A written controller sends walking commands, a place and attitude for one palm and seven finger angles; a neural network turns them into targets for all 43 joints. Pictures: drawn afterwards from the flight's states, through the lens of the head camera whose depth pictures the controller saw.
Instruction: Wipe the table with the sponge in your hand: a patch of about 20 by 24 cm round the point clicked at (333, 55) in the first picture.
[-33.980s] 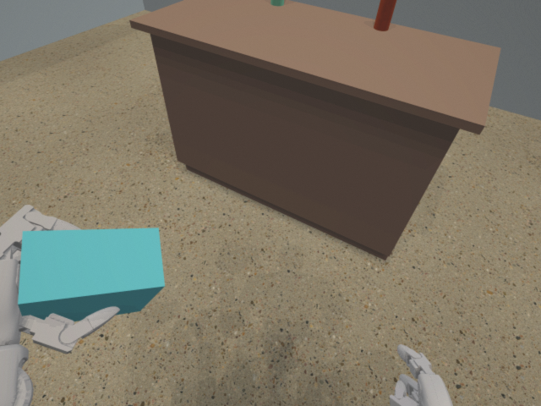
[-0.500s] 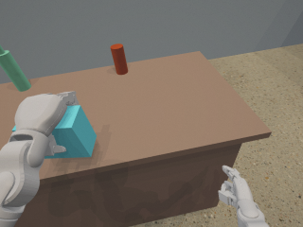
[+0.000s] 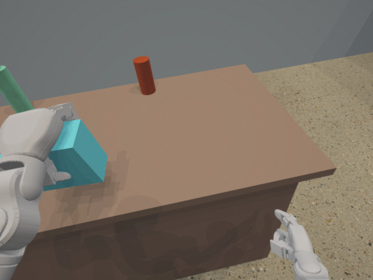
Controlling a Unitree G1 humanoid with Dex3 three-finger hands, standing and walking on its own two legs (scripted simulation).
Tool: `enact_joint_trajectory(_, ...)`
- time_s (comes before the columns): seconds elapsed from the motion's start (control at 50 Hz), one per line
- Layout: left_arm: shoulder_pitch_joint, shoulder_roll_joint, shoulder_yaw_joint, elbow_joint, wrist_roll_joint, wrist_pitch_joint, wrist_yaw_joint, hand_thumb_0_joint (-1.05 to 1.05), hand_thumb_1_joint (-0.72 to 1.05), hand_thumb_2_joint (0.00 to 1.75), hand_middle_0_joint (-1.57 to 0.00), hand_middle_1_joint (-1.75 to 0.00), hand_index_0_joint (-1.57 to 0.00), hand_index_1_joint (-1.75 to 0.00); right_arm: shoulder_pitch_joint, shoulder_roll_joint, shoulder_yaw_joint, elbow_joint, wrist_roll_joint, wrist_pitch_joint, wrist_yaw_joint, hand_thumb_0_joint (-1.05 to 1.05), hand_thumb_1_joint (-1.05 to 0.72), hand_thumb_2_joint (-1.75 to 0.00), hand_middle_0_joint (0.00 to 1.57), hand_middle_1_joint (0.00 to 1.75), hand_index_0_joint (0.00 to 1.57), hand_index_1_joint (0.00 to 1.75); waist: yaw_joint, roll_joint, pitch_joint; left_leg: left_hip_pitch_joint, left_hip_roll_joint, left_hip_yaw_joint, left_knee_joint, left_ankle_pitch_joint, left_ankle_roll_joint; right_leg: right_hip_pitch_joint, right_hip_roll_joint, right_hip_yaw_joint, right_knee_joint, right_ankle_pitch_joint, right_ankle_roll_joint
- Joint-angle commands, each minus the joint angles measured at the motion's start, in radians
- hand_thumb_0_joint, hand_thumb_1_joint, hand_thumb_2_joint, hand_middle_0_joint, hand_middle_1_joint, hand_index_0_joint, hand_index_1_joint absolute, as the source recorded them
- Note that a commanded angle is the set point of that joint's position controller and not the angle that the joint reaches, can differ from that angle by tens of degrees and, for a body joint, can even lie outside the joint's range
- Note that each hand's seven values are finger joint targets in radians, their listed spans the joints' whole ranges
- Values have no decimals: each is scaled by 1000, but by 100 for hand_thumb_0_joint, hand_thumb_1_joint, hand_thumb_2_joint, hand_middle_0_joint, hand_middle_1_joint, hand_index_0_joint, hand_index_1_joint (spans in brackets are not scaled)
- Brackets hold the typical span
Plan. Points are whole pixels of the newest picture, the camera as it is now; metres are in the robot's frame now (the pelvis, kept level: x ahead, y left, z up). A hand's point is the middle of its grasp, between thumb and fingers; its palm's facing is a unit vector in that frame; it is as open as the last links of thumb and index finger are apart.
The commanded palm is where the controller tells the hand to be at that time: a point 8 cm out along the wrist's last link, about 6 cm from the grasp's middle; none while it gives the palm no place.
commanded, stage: move the sponge above the wiping area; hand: left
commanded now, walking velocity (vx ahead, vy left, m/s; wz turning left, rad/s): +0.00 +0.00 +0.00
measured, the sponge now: (66, 163) +0.25 +0.30 +0.16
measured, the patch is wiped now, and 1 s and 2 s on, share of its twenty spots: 0.00 0.00 0.05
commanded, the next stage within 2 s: none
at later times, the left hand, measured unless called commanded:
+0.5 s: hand (57, 143) +0.26 +0.30 +0.20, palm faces +0.25 -0.05 -0.97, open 10.7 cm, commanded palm +0.21 +0.28 +0.24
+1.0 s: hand (67, 147) +0.28 +0.31 +0.17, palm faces +0.11 -0.03 -0.99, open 10.7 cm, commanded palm +0.23 +0.29 +0.23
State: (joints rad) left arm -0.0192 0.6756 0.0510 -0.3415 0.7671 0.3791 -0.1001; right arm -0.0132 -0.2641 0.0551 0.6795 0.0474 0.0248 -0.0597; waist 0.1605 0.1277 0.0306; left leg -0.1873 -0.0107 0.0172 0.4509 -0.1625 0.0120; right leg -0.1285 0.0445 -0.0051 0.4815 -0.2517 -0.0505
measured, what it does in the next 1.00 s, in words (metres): stands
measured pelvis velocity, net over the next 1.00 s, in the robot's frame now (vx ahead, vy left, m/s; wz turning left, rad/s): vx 0.00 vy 0.00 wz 0.01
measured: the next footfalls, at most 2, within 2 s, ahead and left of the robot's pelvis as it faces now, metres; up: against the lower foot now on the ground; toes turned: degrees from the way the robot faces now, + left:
none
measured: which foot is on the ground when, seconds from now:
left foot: down 0.00-1.00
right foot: down 0.00-1.00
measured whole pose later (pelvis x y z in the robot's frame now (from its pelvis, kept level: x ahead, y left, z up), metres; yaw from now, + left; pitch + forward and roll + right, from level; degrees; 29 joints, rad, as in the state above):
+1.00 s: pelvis +0.00 +0.00 +0.00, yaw +1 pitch -4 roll +0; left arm -0.16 0.61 0.01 -0.04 0.85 0.42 -0.14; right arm 0.02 -0.27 0.06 0.69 0.06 0.04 -0.06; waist 0.11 0.13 0.02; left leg -0.20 -0.01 0.00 0.42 -0.14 0.01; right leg -0.14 0.05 -0.02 0.44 -0.23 -0.05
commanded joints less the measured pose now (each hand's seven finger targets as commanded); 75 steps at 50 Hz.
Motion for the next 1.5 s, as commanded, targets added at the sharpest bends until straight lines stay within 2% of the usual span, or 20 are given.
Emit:
enact_joint_trajectory(0.0, -161, 119, 119, -90, -14, 57, 4, 0, 10, 130, -120, -160, -120, -160, -284, -68, -19, -203, 23, -53, -3, 0, -90, -90, 20, 30, 20, 30, -11, -64, -143, 85, 3, -81, -55, 85, -1, -69, -47, 137, -131, 98, -25)
enact_joint_trajectory(0.06, -109, 67, 43, -102, -18, 64, -37, 0, 10, 130, -120, -160, -120, -160, -246, -82, -23, -219, 23, -45, -7, 0, -90, -90, 20, 30, 20, 30, -28, -116, -146, 70, 9, -78, -64, 33, 9, -72, -49, 80, -130, 83, -3)
enact_joint_trajectory(0.14, -222, 160, 77, -176, 52, 53, -35, 0, 10, 130, -120, -160, -120, -160, -255, -78, -13, -228, 17, -56, -18, 0, -90, -90, 20, 30, 20, 30, -30, -83, -201, 81, 1, -85, -67, 21, 14, -61, -41, 96, -109, 39, -13)
enact_joint_trajectory(0.2, -387, 306, 161, -287, 131, 17, -2, 0, 10, 130, -120, -160, -120, -160, -281, -77, -8, -232, -2, -71, -25, 0, -90, -90, 20, 30, 20, 30, -6, 45, -286, 113, -8, -106, -75, 38, 19, -6, -19, 139, -83, 39, -37)
enact_joint_trajectory(0.24, -432, 298, 161, -227, 170, -12, 36, 0, 10, 130, -120, -160, -120, -160, -238, -64, -10, -200, -19, -80, -24, 0, -90, -90, 20, 30, 20, 30, -3, 53, -322, 152, -10, -112, -69, 111, 15, -2, -16, 114, -82, 70, -44)
enact_joint_trajectory(0.3, -405, 322, 225, -161, 139, -26, 70, 0, 10, 130, -120, -160, -120, -160, -238, -66, -16, -182, -9, -80, -16, 0, -90, -90, 20, 30, 20, 30, 9, 36, -282, 155, -8, -125, -76, 110, 9, -4, -6, 156, -112, 72, -61)
enact_joint_trajectory(0.36, -368, 176, 128, -50, 75, -1, 69, 0, 10, 130, -120, -160, -120, -160, -232, -69, -23, -159, -6, -67, -4, 0, -90, -90, 20, 30, 20, 30, -3, -5, -234, 134, 0, -96, -80, 119, 1, -22, -28, 92, -130, 110, -41)
enact_joint_trajectory(0.5, -222, 64, 20, -34, 48, 78, -31, 0, 10, 130, -120, -160, -120, -160, -263, -72, -11, -208, 27, -41, 1, 0, -90, -90, 20, 30, 20, 30, -33, -85, -163, 75, 2, -82, -85, 33, 4, -66, -31, 98, -134, 67, -22)
enact_joint_trajectory(0.62, -453, 192, 38, -85, 153, 26, -30, 0, 10, 130, -120, -160, -120, -160, -242, -80, -9, -212, 5, -60, -25, 0, -90, -90, 20, 30, 20, 30, -33, -36, -246, 97, -17, -90, -86, -16, 21, -42, -27, 92, -114, -6, -26)
enact_joint_trajectory(0.7, -540, 328, 175, -91, 177, -67, 32, 0, 10, 130, -120, -160, -120, -160, -206, -78, -19, -183, -6, -85, -36, 0, -90, -90, 20, 30, 20, 30, -13, 34, -307, 160, -23, -110, -84, 37, 23, -6, -6, 137, -127, 25, -49)
enact_joint_trajectory(0.72, -532, 254, 132, -79, 156, -84, 43, 0, 10, 130, -120, -160, -120, -160, -202, -61, -17, -183, -10, -94, -38, 0, -90, -90, 20, 30, 20, 30, -15, 25, -320, 170, -26, -96, -71, 88, 22, 7, -16, 111, -127, 67, -49)
enact_joint_trajectory(0.78, -457, 223, 149, 20, 109, -86, 69, 0, 10, 130, -120, -160, -120, -160, -188, -67, -25, -151, -4, -82, -24, 0, -90, -90, 20, 30, 20, 30, -19, 9, -248, 152, -20, -95, -77, 122, 9, -10, -21, 100, -151, 102, -42)
enact_joint_trajectory(0.86, -395, 158, 89, 193, 92, 5, 45, 0, 10, 130, -120, -160, -120, -160, -191, -97, -34, -139, 4, -57, -12, 0, -90, -90, 20, 30, 20, 30, -25, -48, -184, 80, -12, -71, -78, 71, 5, -29, -37, 100, -158, 89, -32)
enact_joint_trajectory(0.96, -302, 90, -10, 112, 93, 43, -49, 0, 10, 130, -120, -160, -120, -160, -212, -99, -31, -194, 17, -43, -1, 0, -90, -90, 20, 30, 20, 30, -39, -81, -238, 78, -20, -63, -53, 109, 20, -3, -42, 79, -117, 173, -16)
enact_joint_trajectory(1.08, -369, 264, 137, 10, 129, -80, -56, 0, 10, 130, -120, -160, -120, -160, -169, -88, -29, -195, 2, -53, -19, 0, -90, -90, 20, 30, 20, 30, -42, -108, -258, 118, -31, -72, -28, 118, 39, -20, -33, 89, -123, 150, -11)
enact_joint_trajectory(1.2, -460, 316, 243, 19, 124, -161, 81, 0, 10, 130, -120, -160, -120, -160, -142, -81, -41, -166, -3, -79, -30, 0, -90, -90, 20, 30, 20, 30, -22, 59, -260, 166, -31, -84, -43, 156, 21, -18, -18, 133, -151, 143, -49)
enact_joint_trajectory(1.28, -380, 211, 172, 154, 98, -93, 99, 0, 10, 130, -120, -160, -120, -160, -142, -95, -53, -144, 1, -60, -14, 0, -90, -90, 20, 30, 20, 30, -29, 3, -240, 118, -20, -65, -42, 161, 11, -5, -37, 100, -142, 187, -34)
enact_joint_trajectory(1.38, -323, 139, 47, 219, 98, 8, -1, 0, 10, 130, -120, -160, -120, -160, -173, -112, -47, -160, 17, -32, -7, 0, -90, -90, 20, 30, 20, 30, -53, -80, -214, 65, -23, -60, -47, 114, 20, -12, -40, 83, -126, 189, -14)
enact_joint_trajectory(1.44, -366, 109, -14, 163, 115, -13, -58, 0, 10, 130, -120, -160, -120, -160, -171, -99, -38, -181, 23, -36, -10, 0, -90, -90, 20, 30, 20, 30, -73, -79, -234, 92, -23, -66, -42, 93, 30, -36, -35, 63, -126, 155, -9)
enact_joint_trajectory(1.48, -403, 162, 26, 118, 129, -69, -64, 0, 10, 130, -120, -160, -120, -160, -155, -97, -39, -184, 15, -43, -17, 0, -90, -90, 20, 30, 20, 30, -75, -98, -258, 118, -24, -75, -38, 96, 38, -37, -28, 57, -125, 153, -9)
